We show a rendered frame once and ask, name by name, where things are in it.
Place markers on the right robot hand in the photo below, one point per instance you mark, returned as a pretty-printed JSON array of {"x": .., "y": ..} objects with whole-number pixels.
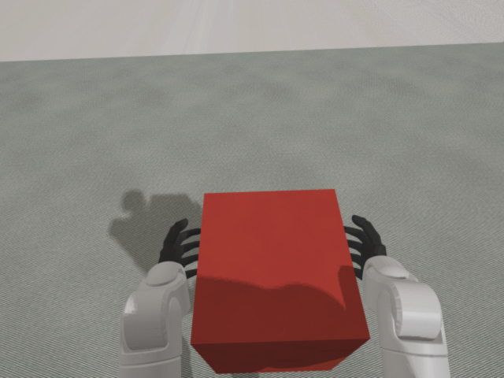
[{"x": 371, "y": 245}]

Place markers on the left robot hand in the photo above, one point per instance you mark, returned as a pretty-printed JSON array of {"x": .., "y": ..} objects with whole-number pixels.
[{"x": 173, "y": 250}]

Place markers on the carton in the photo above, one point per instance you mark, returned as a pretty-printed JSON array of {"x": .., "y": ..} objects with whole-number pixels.
[{"x": 275, "y": 289}]

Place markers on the robot left forearm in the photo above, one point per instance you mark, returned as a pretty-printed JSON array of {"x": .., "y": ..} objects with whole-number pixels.
[{"x": 150, "y": 342}]

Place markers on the robot right forearm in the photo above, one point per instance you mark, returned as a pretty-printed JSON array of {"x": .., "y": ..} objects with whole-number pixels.
[{"x": 410, "y": 321}]

